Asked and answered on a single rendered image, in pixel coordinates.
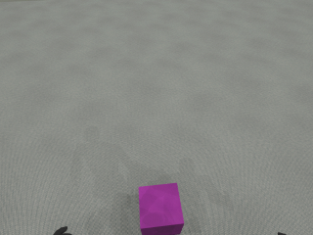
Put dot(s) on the carton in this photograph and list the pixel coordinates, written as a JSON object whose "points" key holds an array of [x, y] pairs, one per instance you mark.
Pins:
{"points": [[160, 209]]}

